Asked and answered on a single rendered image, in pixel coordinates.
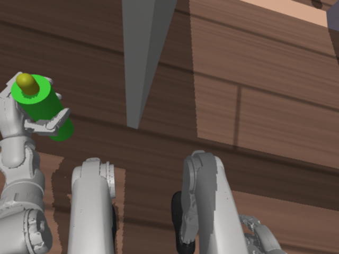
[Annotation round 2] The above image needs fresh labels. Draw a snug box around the right robot hand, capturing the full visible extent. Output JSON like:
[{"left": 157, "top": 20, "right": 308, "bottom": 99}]
[{"left": 239, "top": 215, "right": 282, "bottom": 254}]

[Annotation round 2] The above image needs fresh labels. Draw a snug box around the left robot arm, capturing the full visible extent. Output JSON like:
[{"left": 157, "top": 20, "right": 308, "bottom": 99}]
[{"left": 0, "top": 135, "right": 52, "bottom": 254}]

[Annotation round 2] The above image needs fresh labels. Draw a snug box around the left robot hand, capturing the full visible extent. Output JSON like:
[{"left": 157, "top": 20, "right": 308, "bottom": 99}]
[{"left": 0, "top": 72, "right": 70, "bottom": 139}]

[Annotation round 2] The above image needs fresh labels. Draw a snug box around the right robot foot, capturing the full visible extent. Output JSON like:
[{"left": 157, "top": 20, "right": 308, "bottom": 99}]
[{"left": 171, "top": 191, "right": 195, "bottom": 254}]

